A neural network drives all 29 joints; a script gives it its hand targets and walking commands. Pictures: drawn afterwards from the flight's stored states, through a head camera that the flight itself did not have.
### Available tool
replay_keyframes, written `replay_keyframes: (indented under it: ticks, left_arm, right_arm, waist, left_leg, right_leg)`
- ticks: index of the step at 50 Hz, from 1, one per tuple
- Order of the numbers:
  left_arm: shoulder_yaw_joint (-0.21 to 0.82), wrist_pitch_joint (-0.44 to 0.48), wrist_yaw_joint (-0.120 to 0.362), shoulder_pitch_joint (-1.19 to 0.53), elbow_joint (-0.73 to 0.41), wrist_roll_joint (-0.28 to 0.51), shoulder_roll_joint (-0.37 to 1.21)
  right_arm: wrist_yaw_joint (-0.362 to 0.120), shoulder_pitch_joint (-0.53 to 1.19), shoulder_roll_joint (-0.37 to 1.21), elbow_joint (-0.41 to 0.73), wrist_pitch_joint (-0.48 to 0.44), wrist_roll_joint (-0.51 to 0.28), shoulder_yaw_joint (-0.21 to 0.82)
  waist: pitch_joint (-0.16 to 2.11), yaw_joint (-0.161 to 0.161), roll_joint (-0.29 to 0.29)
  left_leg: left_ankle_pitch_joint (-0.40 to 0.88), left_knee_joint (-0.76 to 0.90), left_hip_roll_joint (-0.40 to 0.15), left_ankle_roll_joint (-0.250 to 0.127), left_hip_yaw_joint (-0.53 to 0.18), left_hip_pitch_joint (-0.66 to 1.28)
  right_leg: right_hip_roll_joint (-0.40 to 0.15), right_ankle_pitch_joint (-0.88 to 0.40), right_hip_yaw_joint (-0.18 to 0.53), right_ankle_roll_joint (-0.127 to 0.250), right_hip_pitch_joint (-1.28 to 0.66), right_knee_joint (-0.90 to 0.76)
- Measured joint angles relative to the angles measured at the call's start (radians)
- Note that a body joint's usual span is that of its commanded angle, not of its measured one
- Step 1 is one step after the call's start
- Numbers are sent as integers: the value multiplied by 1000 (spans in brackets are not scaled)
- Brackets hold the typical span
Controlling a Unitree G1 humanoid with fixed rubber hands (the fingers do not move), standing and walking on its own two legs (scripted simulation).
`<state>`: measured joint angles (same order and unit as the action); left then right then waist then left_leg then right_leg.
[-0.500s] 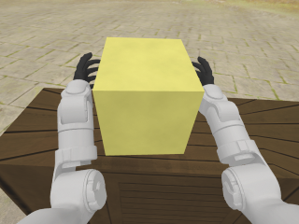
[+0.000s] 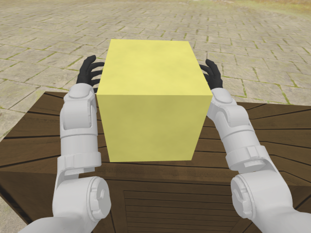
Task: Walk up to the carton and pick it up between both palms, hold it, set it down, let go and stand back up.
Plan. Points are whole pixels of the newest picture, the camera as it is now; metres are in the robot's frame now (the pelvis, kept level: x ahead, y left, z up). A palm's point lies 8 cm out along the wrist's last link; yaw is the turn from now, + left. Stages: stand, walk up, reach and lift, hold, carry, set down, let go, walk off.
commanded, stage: hold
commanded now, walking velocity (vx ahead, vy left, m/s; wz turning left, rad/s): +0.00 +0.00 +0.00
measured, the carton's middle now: (150, 99) +0.40 +0.00 +0.18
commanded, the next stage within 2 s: none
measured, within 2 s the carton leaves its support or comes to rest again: neither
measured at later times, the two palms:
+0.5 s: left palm (86, 87) +0.37 +0.15 +0.24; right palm (213, 90) +0.37 -0.16 +0.23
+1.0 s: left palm (85, 87) +0.37 +0.15 +0.24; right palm (213, 90) +0.37 -0.16 +0.23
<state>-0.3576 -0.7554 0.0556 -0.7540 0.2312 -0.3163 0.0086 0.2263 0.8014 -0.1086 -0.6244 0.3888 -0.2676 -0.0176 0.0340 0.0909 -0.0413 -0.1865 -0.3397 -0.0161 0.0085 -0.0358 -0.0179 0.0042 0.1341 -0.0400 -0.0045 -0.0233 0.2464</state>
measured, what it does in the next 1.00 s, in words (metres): stands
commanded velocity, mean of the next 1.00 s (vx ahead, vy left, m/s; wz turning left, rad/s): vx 0.00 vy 0.00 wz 0.00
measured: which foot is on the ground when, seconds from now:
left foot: down 0.00-1.00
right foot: down 0.00-1.00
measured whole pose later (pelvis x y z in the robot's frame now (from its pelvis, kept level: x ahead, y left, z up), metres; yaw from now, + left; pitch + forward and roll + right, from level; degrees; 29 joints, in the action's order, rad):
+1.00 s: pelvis +0.00 +0.00 +0.00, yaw +0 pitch -8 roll -1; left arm -0.36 -0.75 0.05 -0.76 0.24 -0.32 0.01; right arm 0.23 0.80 -0.11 -0.63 0.39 -0.27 -0.02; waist 0.04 0.09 -0.04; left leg -0.18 -0.34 -0.01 0.01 -0.04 -0.02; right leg 0.01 0.13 -0.04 0.00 -0.02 0.25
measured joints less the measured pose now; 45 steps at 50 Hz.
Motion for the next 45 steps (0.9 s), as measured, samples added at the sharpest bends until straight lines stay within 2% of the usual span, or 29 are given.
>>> replay_keyframes:
  ticks: [45]
  left_arm:
    - [0,2,-1,-3,6,1,-1]
  right_arm:
    - [0,2,0,-3,1,1,-2]
  waist:
    - [2,1,0]
  left_leg:
    - [2,1,1,-1,-1,-3]
  right_leg:
    - [1,0,3,0,2,0]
